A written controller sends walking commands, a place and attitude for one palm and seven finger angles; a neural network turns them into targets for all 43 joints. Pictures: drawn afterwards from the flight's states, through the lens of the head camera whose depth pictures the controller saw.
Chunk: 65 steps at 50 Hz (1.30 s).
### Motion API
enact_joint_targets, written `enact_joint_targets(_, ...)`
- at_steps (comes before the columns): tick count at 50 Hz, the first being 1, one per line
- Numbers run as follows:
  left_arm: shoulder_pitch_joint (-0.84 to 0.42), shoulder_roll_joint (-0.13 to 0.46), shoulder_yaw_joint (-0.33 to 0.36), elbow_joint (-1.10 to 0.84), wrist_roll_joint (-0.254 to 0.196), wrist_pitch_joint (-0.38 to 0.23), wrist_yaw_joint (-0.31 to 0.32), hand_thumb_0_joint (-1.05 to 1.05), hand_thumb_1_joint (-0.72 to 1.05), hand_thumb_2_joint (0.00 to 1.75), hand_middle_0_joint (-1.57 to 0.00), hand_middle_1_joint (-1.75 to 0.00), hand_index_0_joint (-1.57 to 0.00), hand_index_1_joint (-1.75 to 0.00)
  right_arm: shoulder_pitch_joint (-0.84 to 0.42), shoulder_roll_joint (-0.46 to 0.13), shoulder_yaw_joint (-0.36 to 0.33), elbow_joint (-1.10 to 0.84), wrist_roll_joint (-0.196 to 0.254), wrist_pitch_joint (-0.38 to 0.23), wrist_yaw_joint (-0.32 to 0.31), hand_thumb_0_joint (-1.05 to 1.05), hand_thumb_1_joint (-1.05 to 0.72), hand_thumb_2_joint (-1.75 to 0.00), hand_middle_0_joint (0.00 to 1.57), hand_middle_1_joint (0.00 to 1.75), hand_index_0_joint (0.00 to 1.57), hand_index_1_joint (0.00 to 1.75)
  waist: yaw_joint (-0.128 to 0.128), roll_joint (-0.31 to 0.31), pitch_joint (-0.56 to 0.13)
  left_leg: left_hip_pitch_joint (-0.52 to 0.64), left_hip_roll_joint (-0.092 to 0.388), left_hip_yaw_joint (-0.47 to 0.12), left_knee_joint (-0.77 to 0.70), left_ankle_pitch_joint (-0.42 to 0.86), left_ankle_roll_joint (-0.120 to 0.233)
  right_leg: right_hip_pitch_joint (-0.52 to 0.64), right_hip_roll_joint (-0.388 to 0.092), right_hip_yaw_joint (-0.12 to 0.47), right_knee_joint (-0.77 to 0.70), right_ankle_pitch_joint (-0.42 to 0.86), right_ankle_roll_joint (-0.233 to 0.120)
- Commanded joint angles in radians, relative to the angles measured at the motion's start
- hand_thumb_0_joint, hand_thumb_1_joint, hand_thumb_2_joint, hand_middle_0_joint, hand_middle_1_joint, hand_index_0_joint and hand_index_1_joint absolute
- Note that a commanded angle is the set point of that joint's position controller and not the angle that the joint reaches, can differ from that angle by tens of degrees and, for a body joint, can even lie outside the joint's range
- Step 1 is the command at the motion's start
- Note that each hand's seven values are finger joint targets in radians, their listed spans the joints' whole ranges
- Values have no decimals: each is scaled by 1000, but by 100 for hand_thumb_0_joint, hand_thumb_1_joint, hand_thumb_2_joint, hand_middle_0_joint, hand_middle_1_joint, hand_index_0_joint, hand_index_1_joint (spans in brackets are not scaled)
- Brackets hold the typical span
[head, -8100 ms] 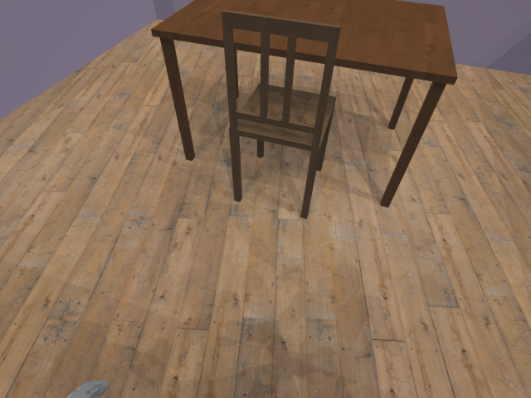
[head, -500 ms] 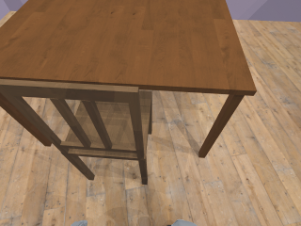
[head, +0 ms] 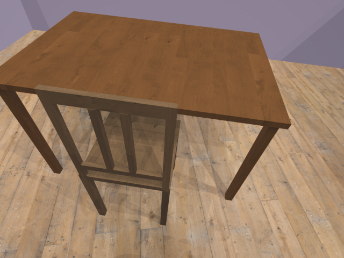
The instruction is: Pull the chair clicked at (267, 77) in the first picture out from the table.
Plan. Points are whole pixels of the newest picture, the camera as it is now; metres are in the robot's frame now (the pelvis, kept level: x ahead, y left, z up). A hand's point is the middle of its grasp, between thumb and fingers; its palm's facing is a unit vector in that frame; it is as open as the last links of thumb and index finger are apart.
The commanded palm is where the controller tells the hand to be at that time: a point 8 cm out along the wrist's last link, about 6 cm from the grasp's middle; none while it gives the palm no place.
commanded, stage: come to a stop and stand still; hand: left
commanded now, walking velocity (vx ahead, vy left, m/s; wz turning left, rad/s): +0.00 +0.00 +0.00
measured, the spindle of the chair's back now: (103, 142) +0.45 +0.27 -0.07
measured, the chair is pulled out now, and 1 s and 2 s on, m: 0.00 0.00 0.00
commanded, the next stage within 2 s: look again from close up in 0.46 s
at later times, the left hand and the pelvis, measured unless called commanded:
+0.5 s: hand out of the picture -0.04 +0.14 -0.17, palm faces +0.04 -0.99 -0.14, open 7.4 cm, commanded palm none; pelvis -0.02 +0.00 +0.01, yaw +0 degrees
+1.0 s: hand out of the picture +0.03 +0.21 -0.16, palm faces -0.01 -0.97 -0.24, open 7.4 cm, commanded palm none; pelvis +0.00 +0.03 +0.00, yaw -2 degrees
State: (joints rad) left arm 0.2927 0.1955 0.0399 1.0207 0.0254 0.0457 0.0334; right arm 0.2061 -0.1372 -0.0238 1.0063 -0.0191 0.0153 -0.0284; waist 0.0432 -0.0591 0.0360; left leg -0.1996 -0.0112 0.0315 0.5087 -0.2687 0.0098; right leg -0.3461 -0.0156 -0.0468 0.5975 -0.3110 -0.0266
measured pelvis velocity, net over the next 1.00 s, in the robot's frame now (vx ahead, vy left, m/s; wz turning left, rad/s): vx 0.00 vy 0.03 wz -0.03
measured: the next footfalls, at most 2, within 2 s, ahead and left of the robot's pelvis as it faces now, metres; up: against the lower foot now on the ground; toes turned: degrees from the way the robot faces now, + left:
right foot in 0.14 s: +0.03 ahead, -0.11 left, +0.00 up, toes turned -1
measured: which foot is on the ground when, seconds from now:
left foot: down 0.00-1.00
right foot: up 0.00-0.12, down 0.14-1.00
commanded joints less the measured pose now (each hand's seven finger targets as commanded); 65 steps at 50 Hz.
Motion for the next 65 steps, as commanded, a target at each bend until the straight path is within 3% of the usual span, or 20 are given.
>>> enact_joint_targets(1,93,10,1,-20,6,-12,-10,0,90,90,-20,-30,-20,-30,-57,-132,-10,-63,-5,-14,-2,0,-90,-90,20,30,20,30,29,230,106,-347,223,-209,-360,-241,118,146,-14,37,155,-12,16)
enact_joint_targets(5,128,-1,-12,8,0,-32,-8,0,90,90,-20,-30,-20,-30,1,-135,-11,-38,1,-16,-5,0,-90,-90,20,30,20,30,11,125,82,-195,188,-179,-265,-158,107,124,-26,48,-51,19,22)
enact_joint_targets(6,131,4,-16,11,-1,-42,-5,0,90,90,-20,-30,-20,-30,28,-126,-8,-30,4,-19,-4,0,-90,-90,20,30,20,30,5,98,73,-176,155,-177,-218,-137,85,144,-42,89,-167,55,20)
enact_joint_targets(8,118,43,-23,22,-5,-62,-1,0,90,90,-20,-30,-20,-30,71,-87,1,-12,14,-26,0,0,-90,-90,20,30,20,30,-34,21,29,-65,74,-99,-119,24,32,105,-121,193,-246,136,-14)
enact_joint_targets(9,110,45,-23,26,-7,-66,-2,0,90,90,-20,-30,-20,-30,93,-80,2,1,14,-31,3,0,-90,-90,20,30,20,30,-46,35,-37,15,72,-84,-106,127,26,113,-129,178,-234,202,-19)
enact_joint_targets(10,94,51,-20,31,-9,-74,-1,0,90,90,-20,-30,-20,-30,99,-76,2,13,14,-25,-2,0,-90,-90,20,30,20,30,-54,-105,-53,21,72,-66,-83,123,16,121,-115,181,-238,229,-22)
enact_joint_targets(12,78,41,-26,35,-16,-76,0,0,90,90,-20,-30,-20,-30,105,-86,2,35,14,-28,-1,0,-90,-90,20,30,20,30,-55,-80,-55,55,69,-60,-92,95,7,89,-127,179,-259,166,-28)
enact_joint_targets(17,95,27,-26,55,-16,-66,0,0,90,90,-20,-30,-20,-30,112,-73,13,75,10,-28,1,0,-90,-90,20,30,20,30,-41,32,46,-3,82,-79,-151,33,7,45,-89,160,-290,-36,-18)
enact_joint_targets(20,103,22,-25,67,-15,-63,0,0,90,90,-20,-30,-20,-30,130,-61,15,94,8,-27,-1,0,-90,-90,20,30,20,30,-34,44,89,-43,85,-85,-173,-5,9,50,-79,146,-294,-53,-18)
enact_joint_targets(26,112,7,-23,73,-15,-63,1,0,90,90,-20,-30,-20,-30,162,-48,16,109,5,-30,-2,0,-90,-90,20,30,20,30,-28,61,89,-73,84,-94,-189,-31,8,69,-75,133,-283,-44,-16)
enact_joint_targets(27,112,7,-24,73,-16,-64,1,0,90,90,-20,-30,-20,-30,167,-48,17,109,5,-31,-2,0,-90,-90,20,30,20,30,-28,64,84,-70,82,-94,-186,-27,8,70,-75,134,-279,-39,-17)
enact_joint_targets(28,175,44,-31,102,2,-94,39,0,90,90,-20,-30,-20,-30,22,-104,11,41,9,-45,8,0,-90,-90,20,30,20,30,14,107,67,-76,91,-43,36,74,-21,73,-125,186,-263,302,-10)
enact_joint_targets(29,87,97,-26,42,-9,-95,30,0,90,90,-20,-30,-20,-30,111,-52,11,10,9,-30,13,0,-90,-90,20,30,20,30,-74,111,-18,-48,55,-47,39,-65,-18,41,-177,243,-305,-47,-46)
enact_joint_targets(30,46,114,-16,12,-9,-95,19,0,90,90,-20,-30,-20,-30,122,-54,12,19,-6,-22,18,0,-90,-90,20,30,20,30,-68,151,-2,-19,46,-36,29,-49,-10,-7,-166,238,-308,-167,-66)
enact_joint_targets(31,34,102,-15,9,-8,-93,18,0,90,90,-20,-30,-20,-30,162,-60,9,18,-4,-25,18,0,-90,-90,20,30,20,30,-87,98,-16,-25,54,-39,27,-52,-6,-25,-140,208,-285,-216,-61)
enact_joint_targets(34,38,54,-23,1,-10,-87,14,0,90,90,-20,-30,-20,-30,190,-74,8,12,0,-35,15,0,-90,-90,20,30,20,30,-80,59,20,-78,79,-85,-54,-37,11,-3,-77,150,-215,-139,-41)
enact_joint_targets(35,43,49,-24,-3,-8,-84,12,0,90,90,-20,-30,-20,-30,180,-77,8,8,-2,-39,13,0,-90,-90,20,30,20,30,-69,90,42,-111,89,-101,-85,-45,17,11,-64,132,-197,-109,-38)
enact_joint_targets(38,66,36,-28,2,-11,-79,9,0,90,90,-20,-30,-20,-30,158,-100,8,-1,1,-46,10,0,-90,-90,20,30,20,30,-49,58,67,-155,105,-137,-148,-82,31,61,-46,118,-161,-38,-24)
enact_joint_targets(52,42,79,-25,-1,-13,-77,10,0,90,90,-20,-30,-20,-30,117,-141,13,33,6,-64,5,0,-90,-90,20,30,20,30,-41,56,-7,-8,102,-93,-139,199,34,138,-72,119,-158,185,-1)
enact_joint_targets(65,45,82,-31,30,-12,-72,11,0,90,90,-20,-30,-20,-30,84,-143,15,62,10,-61,-1,0,-90,-90,20,30,20,30,-42,75,-1,50,109,-78,-142,279,32,155,-75,117,-183,241,5)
